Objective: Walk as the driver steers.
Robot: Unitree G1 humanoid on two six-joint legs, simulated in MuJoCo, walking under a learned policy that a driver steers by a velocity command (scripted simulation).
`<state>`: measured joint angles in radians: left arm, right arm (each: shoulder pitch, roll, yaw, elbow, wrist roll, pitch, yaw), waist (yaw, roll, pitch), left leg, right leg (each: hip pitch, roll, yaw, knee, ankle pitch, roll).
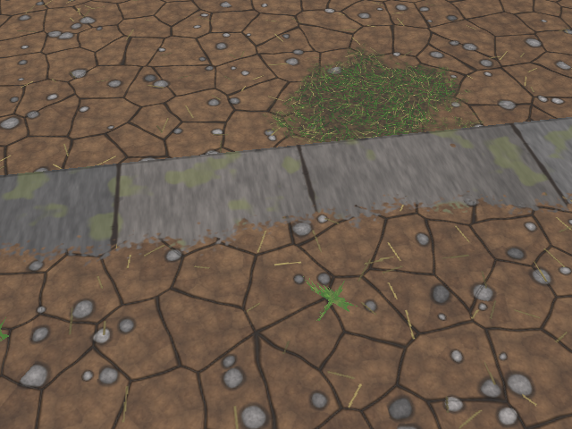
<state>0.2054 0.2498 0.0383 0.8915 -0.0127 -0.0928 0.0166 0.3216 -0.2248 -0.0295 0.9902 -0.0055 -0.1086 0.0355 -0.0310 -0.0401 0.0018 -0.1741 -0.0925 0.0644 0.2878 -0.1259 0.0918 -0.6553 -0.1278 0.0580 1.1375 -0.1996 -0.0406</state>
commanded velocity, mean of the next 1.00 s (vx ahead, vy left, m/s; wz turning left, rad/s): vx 0.50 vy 0.00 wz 0.21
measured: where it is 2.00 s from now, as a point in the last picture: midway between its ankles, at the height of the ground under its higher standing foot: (243, 245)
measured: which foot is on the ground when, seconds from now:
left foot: down 0.00-0.32, up 0.34-0.86, down 0.88-1.00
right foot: up 0.00-0.28, down 0.30-0.90, up 0.92-1.00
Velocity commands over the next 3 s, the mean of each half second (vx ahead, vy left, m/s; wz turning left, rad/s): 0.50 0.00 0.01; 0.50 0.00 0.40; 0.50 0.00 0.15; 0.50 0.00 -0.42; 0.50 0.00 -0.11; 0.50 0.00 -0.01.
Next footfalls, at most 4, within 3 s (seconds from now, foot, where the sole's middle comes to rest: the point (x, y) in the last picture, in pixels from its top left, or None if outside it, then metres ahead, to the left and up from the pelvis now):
0.30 right None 0.34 -0.17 -0.78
0.88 left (254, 384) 0.63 0.08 -0.78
1.40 right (284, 269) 0.97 0.00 -0.78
1.92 left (205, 212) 1.20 0.24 -0.78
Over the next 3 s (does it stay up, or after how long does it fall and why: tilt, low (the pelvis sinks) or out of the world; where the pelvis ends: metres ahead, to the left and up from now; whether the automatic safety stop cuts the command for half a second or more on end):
stays up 1.61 0.16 -0.02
